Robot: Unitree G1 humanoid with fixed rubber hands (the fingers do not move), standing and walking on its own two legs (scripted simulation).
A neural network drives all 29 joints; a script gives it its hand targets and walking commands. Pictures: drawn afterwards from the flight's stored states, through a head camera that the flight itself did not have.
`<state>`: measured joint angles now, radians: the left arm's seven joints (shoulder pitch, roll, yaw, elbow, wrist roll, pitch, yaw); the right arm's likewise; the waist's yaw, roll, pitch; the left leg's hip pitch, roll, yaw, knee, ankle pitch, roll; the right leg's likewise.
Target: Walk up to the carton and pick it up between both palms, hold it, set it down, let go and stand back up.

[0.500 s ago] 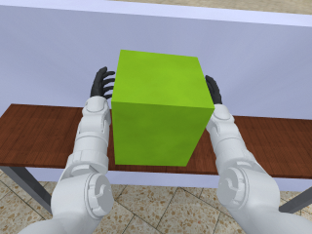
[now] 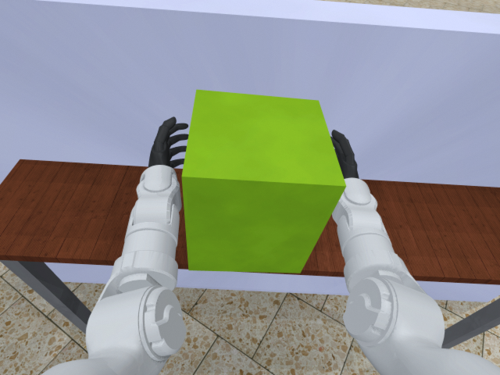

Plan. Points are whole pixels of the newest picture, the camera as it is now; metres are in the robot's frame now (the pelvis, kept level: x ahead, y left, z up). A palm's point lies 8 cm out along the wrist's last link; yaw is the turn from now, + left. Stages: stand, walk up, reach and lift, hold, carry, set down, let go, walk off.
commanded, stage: set down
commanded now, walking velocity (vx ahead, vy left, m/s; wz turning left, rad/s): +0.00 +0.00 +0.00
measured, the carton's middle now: (251, 187) +0.42 +0.03 +0.07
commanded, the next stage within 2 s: none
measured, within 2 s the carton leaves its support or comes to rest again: rests again in 0.02 s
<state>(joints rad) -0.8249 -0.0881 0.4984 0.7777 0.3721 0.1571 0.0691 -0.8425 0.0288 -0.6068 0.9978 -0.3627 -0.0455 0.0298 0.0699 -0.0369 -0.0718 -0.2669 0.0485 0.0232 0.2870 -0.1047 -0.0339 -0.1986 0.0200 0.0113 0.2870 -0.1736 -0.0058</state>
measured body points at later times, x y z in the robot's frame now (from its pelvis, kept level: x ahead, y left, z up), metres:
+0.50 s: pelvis +0.01 +0.00 +0.00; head +0.03 +0.02 +0.45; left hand +0.42 +0.19 +0.10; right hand +0.44 -0.12 +0.11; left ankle +0.02 +0.14 -0.75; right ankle -0.02 -0.11 -0.75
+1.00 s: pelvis +0.01 +0.00 +0.00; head +0.03 +0.02 +0.45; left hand +0.42 +0.19 +0.10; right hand +0.44 -0.12 +0.11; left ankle +0.02 +0.14 -0.75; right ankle -0.02 -0.11 -0.75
